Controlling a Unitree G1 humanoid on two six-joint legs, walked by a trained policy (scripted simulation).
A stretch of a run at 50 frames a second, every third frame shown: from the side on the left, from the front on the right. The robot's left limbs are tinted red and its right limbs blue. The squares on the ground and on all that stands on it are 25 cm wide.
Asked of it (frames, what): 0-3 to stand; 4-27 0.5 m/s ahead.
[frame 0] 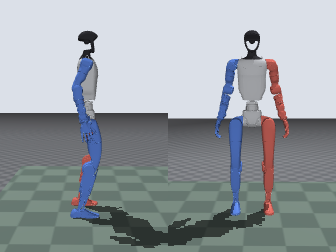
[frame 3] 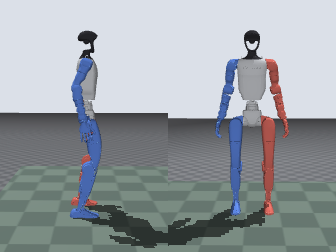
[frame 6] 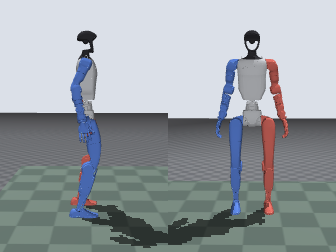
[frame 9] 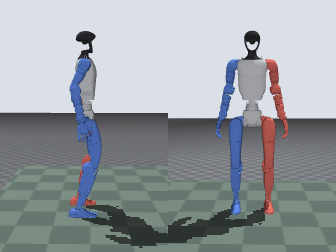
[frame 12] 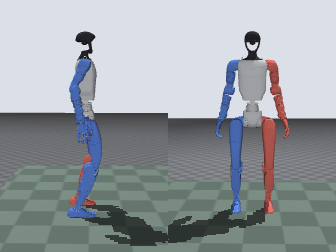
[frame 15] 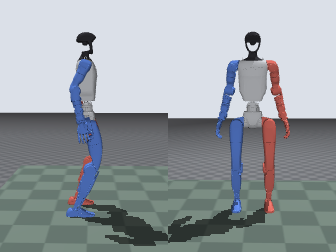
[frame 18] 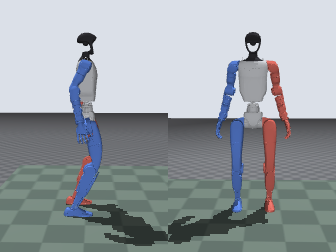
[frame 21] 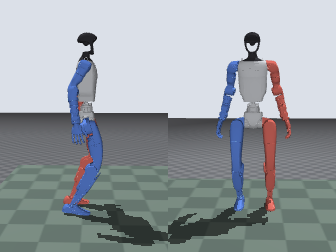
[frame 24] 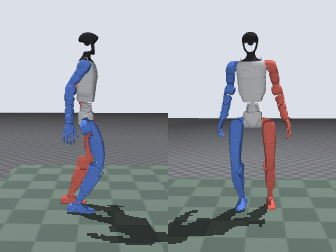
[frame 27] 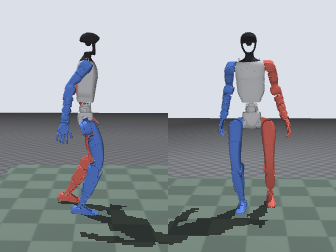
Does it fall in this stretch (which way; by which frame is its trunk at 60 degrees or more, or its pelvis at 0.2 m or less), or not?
no
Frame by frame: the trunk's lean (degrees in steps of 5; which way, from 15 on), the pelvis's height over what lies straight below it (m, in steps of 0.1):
0: 0, 0.8
3: 0, 0.8
6: 0, 0.8
9: 0, 0.8
12: 0, 0.8
15: 0, 0.8
18: 0, 0.8
21: 0, 0.8
24: 5, 0.8
27: 5, 0.8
